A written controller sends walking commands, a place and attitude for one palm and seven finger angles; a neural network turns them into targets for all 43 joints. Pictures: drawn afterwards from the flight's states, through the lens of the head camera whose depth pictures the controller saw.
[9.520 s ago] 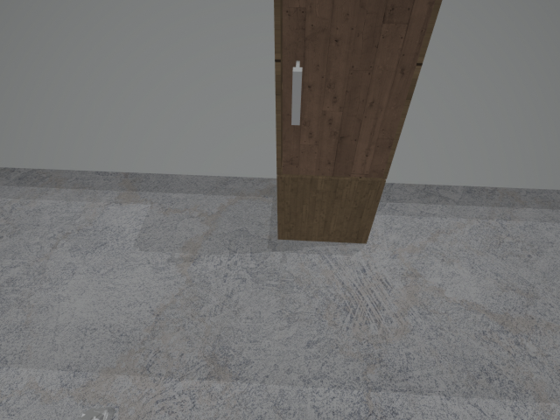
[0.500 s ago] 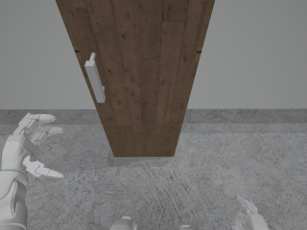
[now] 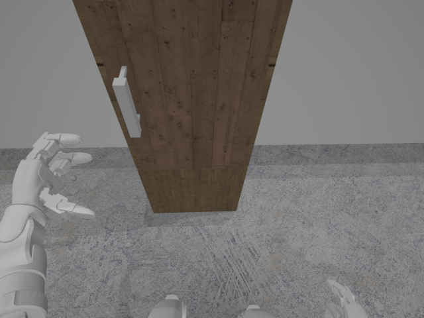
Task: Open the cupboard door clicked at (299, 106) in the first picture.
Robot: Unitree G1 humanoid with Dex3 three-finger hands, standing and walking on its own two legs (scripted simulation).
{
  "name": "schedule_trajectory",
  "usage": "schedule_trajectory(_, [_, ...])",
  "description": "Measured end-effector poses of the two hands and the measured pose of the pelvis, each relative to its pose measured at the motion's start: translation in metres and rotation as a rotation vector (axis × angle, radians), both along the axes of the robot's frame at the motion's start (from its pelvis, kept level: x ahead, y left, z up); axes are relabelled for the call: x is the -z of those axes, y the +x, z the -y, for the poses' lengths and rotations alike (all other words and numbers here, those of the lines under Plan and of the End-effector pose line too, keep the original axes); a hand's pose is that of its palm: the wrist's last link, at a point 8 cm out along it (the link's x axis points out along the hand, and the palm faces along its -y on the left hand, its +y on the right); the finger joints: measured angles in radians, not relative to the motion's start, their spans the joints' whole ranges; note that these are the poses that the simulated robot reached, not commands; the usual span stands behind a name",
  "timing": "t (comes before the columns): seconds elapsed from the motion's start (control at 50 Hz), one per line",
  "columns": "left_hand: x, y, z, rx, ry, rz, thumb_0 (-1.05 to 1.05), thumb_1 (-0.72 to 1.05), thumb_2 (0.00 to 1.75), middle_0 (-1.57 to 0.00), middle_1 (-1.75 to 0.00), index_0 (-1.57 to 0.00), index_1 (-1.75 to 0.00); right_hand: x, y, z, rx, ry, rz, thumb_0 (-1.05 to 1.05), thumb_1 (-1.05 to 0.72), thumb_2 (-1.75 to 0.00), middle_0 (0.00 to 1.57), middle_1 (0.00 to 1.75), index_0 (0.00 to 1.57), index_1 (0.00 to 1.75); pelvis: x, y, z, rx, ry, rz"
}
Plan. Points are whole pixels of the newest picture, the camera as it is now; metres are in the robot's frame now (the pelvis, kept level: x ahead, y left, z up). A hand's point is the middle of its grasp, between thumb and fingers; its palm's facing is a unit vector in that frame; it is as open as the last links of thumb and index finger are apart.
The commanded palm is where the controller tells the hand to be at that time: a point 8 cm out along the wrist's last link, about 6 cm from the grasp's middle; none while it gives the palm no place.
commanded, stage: move the hooked fingers beside the handle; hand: left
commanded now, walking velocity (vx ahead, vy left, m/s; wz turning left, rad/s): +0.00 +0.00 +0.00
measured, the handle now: (130, 103) +0.56 +0.21 +0.04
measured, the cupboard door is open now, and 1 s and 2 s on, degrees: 0 0 0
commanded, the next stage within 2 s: none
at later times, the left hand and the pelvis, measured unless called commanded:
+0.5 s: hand (84, 148) +0.41 +0.27 +0.06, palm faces +0.08 -1.00 -0.01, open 14.0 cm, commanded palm +0.39 +0.32 +0.06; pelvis +0.00 +0.00 -0.01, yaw -1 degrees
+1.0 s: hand (99, 123) +0.48 +0.26 +0.06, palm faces +0.07 -1.00 -0.01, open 14.0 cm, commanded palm +0.46 +0.31 +0.05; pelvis +0.00 +0.01 -0.02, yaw -2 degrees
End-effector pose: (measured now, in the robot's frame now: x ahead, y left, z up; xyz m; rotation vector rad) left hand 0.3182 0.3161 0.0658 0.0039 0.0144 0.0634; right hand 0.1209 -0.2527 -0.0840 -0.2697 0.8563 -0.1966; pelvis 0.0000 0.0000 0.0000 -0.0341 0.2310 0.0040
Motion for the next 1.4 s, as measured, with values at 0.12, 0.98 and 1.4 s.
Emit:
schedule_trajectory(0.12, [0.0,0.011,-0.006,-0.021,0.011,0.006,-0.01,-0.5,0.3,-0.3,-1.2,-0.3,-1.2,0.005,-0.017,0.002,0.025,-0.005,-0.058,0.01,-0.9,-0.9,0.2,0.3,0.2,0.3,0.001,0.0,-0.002,0.004,-0.002,-0.011])
schedule_trajectory(0.98, [0.007,0.138,0.003,-0.004,0.011,-0.012,-0.01,-0.5,0.3,-0.3,-1.2,-0.3,-1.2,0.031,-0.108,0.011,0.163,-0.037,-0.421,0.01,-0.9,-0.9,0.2,0.3,0.21,0.3,0.02,0.0,-0.006,0.03,-0.019,-0.14])
schedule_trajectory(1.4, [0.009,0.169,-0.007,-0.002,0.012,-0.024,-0.01,-0.5,0.3,-0.3,-1.2,-0.3,-1.2,0.028,-0.13,0.009,0.199,-0.051,-0.511,0.01,-0.9,-0.9,0.2,0.3,0.21,0.3,0.025,0.002,-0.009,0.041,-0.031,-0.185])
